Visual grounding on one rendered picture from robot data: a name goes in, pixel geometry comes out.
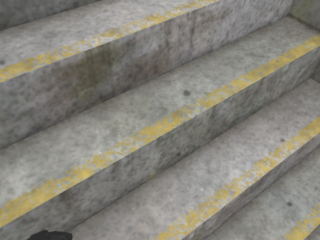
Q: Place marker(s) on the left robot hand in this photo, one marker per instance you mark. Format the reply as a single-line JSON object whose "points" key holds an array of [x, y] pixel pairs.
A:
{"points": [[53, 235]]}

